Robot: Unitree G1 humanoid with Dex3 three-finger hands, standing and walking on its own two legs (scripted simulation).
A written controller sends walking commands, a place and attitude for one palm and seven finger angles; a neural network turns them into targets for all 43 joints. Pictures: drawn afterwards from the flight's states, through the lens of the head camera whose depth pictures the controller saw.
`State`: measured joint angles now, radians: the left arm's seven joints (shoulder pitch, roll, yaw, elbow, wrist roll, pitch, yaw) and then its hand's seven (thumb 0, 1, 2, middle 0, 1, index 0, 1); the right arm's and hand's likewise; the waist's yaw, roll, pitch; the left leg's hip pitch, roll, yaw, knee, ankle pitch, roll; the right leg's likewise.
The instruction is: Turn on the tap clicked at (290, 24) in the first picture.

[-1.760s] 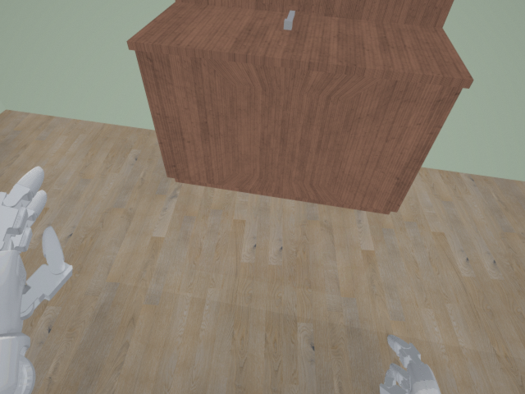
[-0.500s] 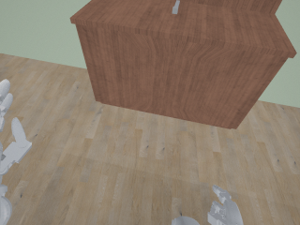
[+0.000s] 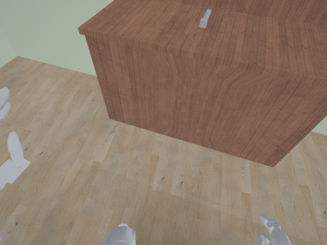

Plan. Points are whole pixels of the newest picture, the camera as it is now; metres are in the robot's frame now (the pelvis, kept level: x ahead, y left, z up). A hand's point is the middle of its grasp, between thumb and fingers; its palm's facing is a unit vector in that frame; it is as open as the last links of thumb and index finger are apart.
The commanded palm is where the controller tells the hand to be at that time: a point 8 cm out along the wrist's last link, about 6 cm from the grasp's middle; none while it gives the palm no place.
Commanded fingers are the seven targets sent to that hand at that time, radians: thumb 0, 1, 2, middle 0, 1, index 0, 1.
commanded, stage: walk to a spot facing it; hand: left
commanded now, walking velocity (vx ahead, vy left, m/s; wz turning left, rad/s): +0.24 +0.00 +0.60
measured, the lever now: (203, 23) +0.94 -0.13 +0.09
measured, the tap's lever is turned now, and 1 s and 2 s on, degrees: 0 0 0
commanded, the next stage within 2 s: turn to face it in 0.08 s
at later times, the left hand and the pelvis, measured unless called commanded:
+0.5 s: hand (41, 122) +0.29 +0.24 +0.19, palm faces +0.57 -0.71 -0.41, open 7.4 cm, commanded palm +0.25 +0.26 +0.18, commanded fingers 0.00 0.90 0.90 -0.20 -0.30 -0.20 -0.30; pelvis +0.11 -0.02 -0.02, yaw +2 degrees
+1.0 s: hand (101, 99) +0.37 +0.16 +0.17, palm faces +0.21 -0.90 -0.38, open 7.4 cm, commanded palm +0.33 +0.20 +0.18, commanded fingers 0.00 0.90 0.90 -0.20 -0.30 -0.20 -0.30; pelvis +0.10 -0.03 +0.00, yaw -16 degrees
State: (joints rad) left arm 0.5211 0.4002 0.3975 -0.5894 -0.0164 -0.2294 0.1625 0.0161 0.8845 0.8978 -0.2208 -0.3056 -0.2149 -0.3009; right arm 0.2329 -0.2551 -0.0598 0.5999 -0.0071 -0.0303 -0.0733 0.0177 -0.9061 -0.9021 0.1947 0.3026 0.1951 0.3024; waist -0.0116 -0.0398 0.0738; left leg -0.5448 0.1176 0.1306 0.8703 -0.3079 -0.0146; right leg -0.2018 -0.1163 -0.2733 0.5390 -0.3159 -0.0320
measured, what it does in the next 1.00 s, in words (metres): walks ahead, turning right: left foot, then right foot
